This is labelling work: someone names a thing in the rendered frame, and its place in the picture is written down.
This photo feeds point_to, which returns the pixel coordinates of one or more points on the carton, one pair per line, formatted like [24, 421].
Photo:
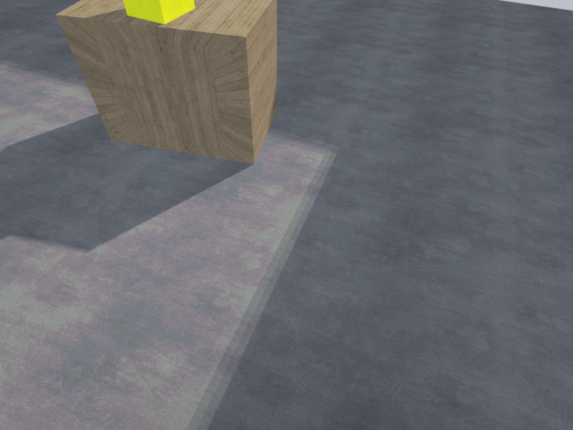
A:
[161, 11]

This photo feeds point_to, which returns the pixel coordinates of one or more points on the pedestal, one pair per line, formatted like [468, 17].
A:
[205, 83]

